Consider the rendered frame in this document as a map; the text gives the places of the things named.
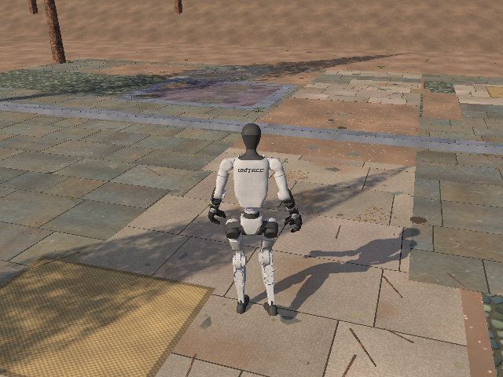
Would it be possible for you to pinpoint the robot left upper arm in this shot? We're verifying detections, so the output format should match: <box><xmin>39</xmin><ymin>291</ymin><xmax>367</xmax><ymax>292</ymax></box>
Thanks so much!
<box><xmin>213</xmin><ymin>157</ymin><xmax>235</xmax><ymax>199</ymax></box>

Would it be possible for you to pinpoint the left robot forearm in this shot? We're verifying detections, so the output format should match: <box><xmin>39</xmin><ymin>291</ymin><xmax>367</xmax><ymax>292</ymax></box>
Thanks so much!
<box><xmin>209</xmin><ymin>188</ymin><xmax>222</xmax><ymax>213</ymax></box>

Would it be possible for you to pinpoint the robot left hand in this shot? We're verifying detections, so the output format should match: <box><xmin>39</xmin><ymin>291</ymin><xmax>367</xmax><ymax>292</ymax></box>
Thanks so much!
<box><xmin>208</xmin><ymin>210</ymin><xmax>226</xmax><ymax>225</ymax></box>

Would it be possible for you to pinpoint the right robot forearm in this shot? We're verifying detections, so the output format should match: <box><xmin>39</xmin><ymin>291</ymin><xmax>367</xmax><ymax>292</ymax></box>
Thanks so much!
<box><xmin>283</xmin><ymin>189</ymin><xmax>300</xmax><ymax>219</ymax></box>

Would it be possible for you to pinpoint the robot right hand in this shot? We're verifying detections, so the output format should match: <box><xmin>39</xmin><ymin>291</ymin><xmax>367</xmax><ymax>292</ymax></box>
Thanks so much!
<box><xmin>285</xmin><ymin>215</ymin><xmax>302</xmax><ymax>232</ymax></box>

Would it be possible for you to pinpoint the humanoid robot head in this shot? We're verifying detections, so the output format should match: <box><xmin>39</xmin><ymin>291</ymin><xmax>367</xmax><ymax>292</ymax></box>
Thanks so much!
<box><xmin>238</xmin><ymin>123</ymin><xmax>265</xmax><ymax>160</ymax></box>

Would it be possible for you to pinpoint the robot right upper arm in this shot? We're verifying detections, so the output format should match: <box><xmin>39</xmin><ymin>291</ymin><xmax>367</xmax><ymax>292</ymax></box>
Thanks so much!
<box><xmin>267</xmin><ymin>158</ymin><xmax>291</xmax><ymax>202</ymax></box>

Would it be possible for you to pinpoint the robot torso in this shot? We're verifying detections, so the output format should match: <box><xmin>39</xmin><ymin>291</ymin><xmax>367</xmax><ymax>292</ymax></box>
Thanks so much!
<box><xmin>233</xmin><ymin>154</ymin><xmax>270</xmax><ymax>236</ymax></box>

